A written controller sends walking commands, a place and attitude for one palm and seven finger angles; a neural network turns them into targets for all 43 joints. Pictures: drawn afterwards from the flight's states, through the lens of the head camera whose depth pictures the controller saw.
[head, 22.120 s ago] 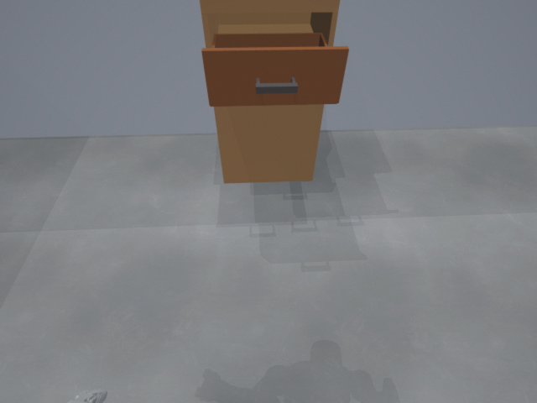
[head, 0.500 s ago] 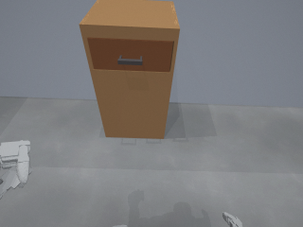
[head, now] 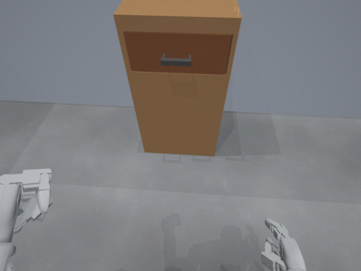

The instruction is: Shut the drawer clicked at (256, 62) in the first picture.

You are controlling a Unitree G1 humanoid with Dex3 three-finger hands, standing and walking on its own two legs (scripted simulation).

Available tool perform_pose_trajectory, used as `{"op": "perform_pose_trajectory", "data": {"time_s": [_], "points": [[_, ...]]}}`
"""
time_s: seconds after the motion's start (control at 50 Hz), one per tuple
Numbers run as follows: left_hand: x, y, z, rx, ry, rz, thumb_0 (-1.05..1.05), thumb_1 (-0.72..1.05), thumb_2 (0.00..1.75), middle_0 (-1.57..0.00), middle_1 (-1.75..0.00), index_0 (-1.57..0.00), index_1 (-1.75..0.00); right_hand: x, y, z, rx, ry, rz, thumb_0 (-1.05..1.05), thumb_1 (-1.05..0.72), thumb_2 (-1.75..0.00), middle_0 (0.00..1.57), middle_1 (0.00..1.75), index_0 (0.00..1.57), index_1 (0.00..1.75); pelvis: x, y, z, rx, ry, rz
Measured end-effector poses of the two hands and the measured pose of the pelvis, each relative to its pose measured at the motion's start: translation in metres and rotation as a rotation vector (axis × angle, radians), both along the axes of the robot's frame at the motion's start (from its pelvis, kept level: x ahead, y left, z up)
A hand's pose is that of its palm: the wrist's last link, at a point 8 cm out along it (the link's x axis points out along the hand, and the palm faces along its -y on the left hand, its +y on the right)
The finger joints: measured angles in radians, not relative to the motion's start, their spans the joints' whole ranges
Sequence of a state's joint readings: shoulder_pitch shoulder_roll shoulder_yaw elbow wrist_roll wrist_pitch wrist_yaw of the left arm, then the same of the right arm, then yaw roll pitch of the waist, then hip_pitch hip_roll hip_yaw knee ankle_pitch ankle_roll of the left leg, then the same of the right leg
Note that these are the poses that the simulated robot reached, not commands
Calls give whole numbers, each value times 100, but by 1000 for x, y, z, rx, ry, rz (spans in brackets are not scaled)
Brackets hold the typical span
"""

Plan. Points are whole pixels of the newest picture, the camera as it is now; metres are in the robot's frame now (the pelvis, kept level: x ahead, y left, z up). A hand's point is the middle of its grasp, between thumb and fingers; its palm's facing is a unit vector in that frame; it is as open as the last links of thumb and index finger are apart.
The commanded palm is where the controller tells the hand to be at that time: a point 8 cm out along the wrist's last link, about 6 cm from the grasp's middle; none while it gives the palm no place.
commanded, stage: let the arm hang, fingers relaxed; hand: left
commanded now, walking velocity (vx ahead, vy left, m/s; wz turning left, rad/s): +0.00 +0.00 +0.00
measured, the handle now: (176, 59) +0.90 +0.09 -0.02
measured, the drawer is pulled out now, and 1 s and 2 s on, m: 0.00 0.00 0.00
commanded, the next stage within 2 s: look to check the result in 1.06 s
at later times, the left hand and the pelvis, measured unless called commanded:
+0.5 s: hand out of the picture -0.09 +0.22 -0.16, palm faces +0.05 -0.97 -0.23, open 4.8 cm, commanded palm none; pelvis -0.02 +0.02 +0.01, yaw +2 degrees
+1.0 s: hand out of the picture -0.02 +0.17 -0.17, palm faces +0.04 -0.98 -0.19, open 7.3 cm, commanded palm none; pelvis -0.02 +0.01 +0.01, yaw +1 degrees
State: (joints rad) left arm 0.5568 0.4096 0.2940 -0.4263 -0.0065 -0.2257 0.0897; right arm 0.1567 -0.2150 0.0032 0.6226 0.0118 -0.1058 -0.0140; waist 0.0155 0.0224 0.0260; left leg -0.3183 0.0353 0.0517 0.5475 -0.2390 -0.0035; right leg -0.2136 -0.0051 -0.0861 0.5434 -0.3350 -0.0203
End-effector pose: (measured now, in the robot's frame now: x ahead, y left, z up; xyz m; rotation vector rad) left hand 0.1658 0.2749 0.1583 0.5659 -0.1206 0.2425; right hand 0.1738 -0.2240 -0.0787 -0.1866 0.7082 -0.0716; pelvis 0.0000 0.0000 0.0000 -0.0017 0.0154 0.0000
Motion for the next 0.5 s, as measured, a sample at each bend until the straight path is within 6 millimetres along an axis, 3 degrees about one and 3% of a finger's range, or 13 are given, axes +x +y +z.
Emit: {"op": "perform_pose_trajectory", "data": {"time_s": [0.06,0.1,0.16,0.22,0.28,0.38,0.5], "points": [[5,19,-92,-122,347,95,0,90,89,-138,-158,-138,-157,-6,-3,-22,-8,84,35,1,-90,-89,21,30,20,30,-6,8,-6,-2,11,18],[-9,22,-158,-220,601,170,0,90,89,-134,-154,-135,-154,-18,-6,-32,-21,145,29,1,-90,-89,21,30,20,30,-10,11,-8,-2,6,25],[-52,7,-237,-346,930,227,0,91,89,-126,-147,-126,-146,-46,-9,-38,-48,244,-1,1,-91,-89,20,30,20,30,-14,13,-8,3,-9,31],[-105,-22,-285,-455,1182,242,1,91,89,-117,-137,-117,-136,-83,-10,-41,-76,367,-31,1,-91,-89,20,30,20,30,-17,14,-5,-2,-23,36],[-156,-21,-302,-504,1311,349,1,91,89,-106,-129,-106,-126,-123,-8,-43,-92,508,-55,0,-91,-89,20,30,20,30,-20,13,-1,-12,-26,42],[-221,-11,-301,-520,1474,435,1,91,89,-88,-109,-87,-107,-178,3,-49,-80,695,-86,1,-91,-89,20,30,20,30,-22,17,4,-21,-26,48],[-261,-9,-289,-506,1585,490,1,91,89,-64,-81,-64,-80,-211,19,-56,-25,776,-117,0,-91,-89,20,30,20,30,-24,23,7,-14,-29,39]]}}
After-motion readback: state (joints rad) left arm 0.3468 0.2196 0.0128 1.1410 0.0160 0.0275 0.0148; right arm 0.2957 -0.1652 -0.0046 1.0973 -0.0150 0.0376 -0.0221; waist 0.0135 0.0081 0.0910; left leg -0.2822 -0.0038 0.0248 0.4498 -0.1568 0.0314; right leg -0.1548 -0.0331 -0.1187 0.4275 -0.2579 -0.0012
